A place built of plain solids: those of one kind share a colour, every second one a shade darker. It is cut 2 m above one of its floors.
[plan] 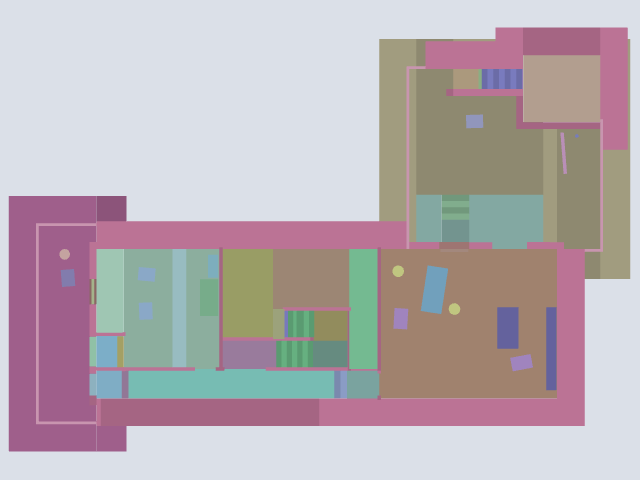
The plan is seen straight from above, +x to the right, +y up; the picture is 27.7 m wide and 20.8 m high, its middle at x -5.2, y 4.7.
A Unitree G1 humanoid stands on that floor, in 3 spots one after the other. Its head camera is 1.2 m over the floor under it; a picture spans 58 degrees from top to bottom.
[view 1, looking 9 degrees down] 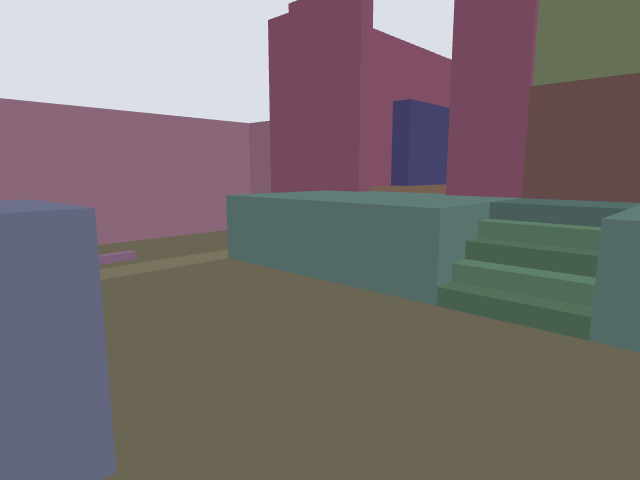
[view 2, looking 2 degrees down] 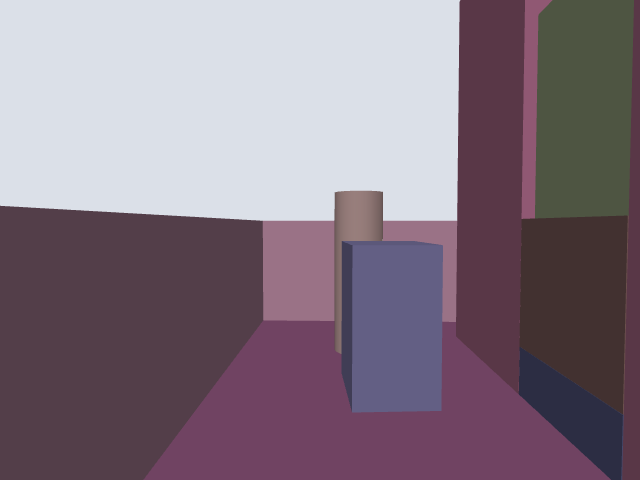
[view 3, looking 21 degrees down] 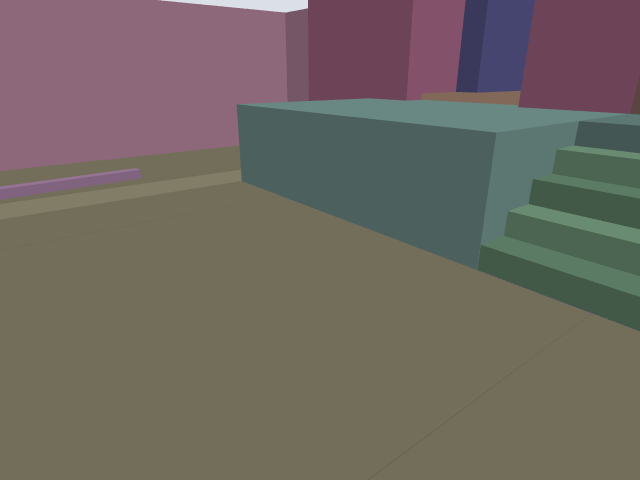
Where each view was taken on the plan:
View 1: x -0.53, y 10.14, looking -47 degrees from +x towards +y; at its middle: floor_bank_concrete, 4.81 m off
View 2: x -16.49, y -0.06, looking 92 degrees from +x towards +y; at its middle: fence_metal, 5.38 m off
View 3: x -0.13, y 9.06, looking -38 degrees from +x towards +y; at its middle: yard_yardp_stone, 3.35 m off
